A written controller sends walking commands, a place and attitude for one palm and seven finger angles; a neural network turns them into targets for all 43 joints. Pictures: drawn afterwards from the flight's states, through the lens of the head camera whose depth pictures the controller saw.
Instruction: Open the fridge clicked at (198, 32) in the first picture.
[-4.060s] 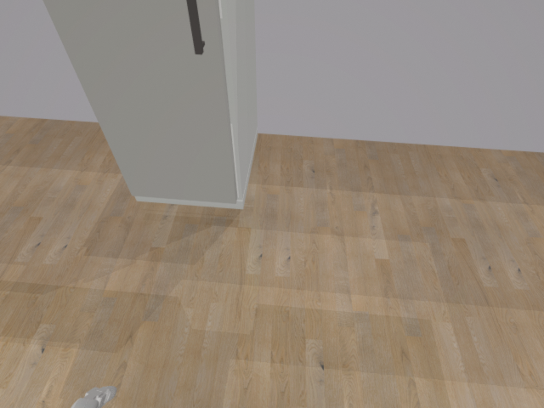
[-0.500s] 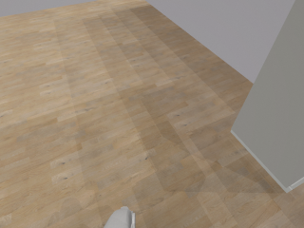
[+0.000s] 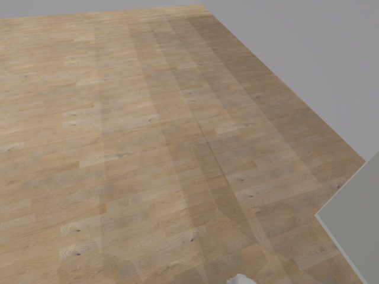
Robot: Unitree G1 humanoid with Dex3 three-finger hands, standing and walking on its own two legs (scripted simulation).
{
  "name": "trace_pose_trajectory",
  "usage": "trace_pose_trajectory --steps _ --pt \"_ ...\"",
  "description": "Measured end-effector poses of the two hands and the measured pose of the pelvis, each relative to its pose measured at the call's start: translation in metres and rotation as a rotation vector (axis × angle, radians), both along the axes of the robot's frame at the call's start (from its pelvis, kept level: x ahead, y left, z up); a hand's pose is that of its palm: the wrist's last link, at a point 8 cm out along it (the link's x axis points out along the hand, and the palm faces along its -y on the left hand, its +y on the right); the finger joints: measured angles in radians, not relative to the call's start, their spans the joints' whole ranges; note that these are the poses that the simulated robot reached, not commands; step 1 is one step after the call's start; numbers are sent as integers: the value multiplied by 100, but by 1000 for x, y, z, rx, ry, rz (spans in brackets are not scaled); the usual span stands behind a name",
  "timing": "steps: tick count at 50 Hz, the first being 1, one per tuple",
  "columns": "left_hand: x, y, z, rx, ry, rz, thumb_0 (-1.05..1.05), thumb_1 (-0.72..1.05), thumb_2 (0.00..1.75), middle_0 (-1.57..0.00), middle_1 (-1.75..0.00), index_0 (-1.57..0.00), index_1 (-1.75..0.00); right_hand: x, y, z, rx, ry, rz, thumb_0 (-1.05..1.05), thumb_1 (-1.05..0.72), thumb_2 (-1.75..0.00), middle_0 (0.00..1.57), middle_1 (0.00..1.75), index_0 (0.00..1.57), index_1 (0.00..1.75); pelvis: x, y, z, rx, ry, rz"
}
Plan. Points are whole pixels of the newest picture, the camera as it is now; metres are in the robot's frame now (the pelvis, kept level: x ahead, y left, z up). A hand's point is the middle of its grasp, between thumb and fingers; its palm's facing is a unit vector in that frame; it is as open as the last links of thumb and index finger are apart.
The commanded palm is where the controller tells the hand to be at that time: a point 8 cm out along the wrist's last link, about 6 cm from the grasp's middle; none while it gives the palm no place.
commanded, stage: turn to face it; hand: right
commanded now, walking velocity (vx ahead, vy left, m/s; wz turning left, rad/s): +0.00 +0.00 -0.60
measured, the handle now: out of the picture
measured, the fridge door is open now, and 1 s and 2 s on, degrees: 0 0 0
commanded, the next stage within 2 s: none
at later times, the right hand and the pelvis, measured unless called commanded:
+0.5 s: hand out of the picture +0.13 -0.26 -0.17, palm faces +0.25 +0.95 -0.21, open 7.4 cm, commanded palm none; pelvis +0.10 -0.05 +0.00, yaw -12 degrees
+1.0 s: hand out of the picture +0.07 -0.21 -0.16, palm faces +0.51 +0.82 -0.26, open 7.4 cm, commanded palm none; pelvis +0.12 -0.01 +0.00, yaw -33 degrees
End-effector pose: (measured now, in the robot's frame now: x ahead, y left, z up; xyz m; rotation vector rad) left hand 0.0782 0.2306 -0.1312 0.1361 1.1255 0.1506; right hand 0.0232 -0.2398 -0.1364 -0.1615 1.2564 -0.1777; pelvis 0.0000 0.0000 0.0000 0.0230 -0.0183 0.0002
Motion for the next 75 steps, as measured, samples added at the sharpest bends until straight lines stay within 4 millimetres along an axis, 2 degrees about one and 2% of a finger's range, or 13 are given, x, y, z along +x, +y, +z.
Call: trace_pose_trajectory --steps 5,10,14,24,33,39,45,50,55,58,62,68,75 --pt "68 -22 6 15 -32 -78 1 91 90 -20 -30 -19 -29 1 -4 -13 48 59 -63 0 -92 -90 20 30 20 30 38 -17 -3 20 -10 -33" --pt "110 -53 -2 42 -7 -155 1 91 90 -20 -30 -20 -30 4 -15 -37 97 131 -144 0 -91 -90 20 30 20 30 72 -41 -16 17 -16 -84" --pt "113 -69 -2 45 39 -161 1 91 90 -20 -30 -20 -30 20 -29 -34 95 146 -164 0 -91 -90 20 30 20 29 82 -53 -13 14 -8 -105" --pt "111 -56 4 72 137 -171 0 92 90 -21 -30 -20 -30 86 -66 -7 12 -14 -201 0 -91 -90 20 30 20 29 97 -55 -1 18 37 -204" --pt "128 -25 -8 57 170 -228 1 91 90 -21 -30 -20 -30 123 -57 15 -65 -149 -244 0 -91 -90 20 30 20 29 105 -25 -4 10 53 -319" --pt "162 -7 -15 51 166 -310 1 91 90 -20 -30 -20 -30 98 -33 24 -104 -147 -316 0 -91 -90 20 30 20 30 112 -5 -5 -22 47 -404" --pt "202 -15 -8 65 150 -420 1 91 90 -20 -30 -20 -30 61 -14 21 -83 -76 -405 0 -90 -90 20 30 20 30 119 -2 0 -48 39 -496" --pt "238 -47 -7 90 141 -548 1 91 90 -20 -30 -19 -30 20 -6 8 -45 -10 -508 0 -90 -90 20 30 21 30 119 -10 -3 -48 45 -572" --pt "278 -103 -6 116 45 -684 1 91 90 -20 -30 -20 -30 -34 -12 -18 -5 69 -626 0 -90 -90 21 30 21 30 116 -31 -19 -29 54 -640" --pt "291 -130 2 110 -22 -730 1 91 90 -20 -30 -20 -30 -56 -19 -22 -2 122 -674 0 -90 -90 20 30 21 30 114 -36 -18 -24 47 -662" --pt "297 -149 13 112 -42 -774 1 91 90 -20 -30 -20 -30 -57 -33 -10 -26 94 -719 1 -91 -90 20 30 20 29 116 -40 -9 -2 40 -710" --pt "305 -161 8 85 -10 -832 1 91 90 -21 -30 -20 -30 -31 -48 8 -87 -24 -755 1 -91 -90 20 30 20 29 127 -38 -4 1 38 -784" --pt "329 -162 -18 38 23 -873 1 91 90 -21 -30 -20 -30 -2 -34 19 -167 -122 -780 0 -91 -90 20 30 20 29 149 -26 -15 -20 35 -877"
